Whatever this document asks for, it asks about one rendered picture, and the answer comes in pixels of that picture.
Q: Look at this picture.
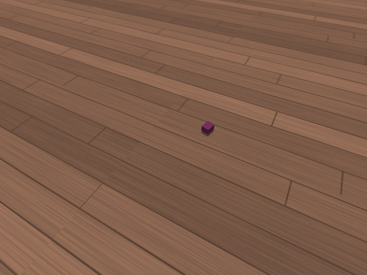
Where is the small box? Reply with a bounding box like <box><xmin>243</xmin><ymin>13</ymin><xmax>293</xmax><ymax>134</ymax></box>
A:
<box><xmin>201</xmin><ymin>121</ymin><xmax>214</xmax><ymax>134</ymax></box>

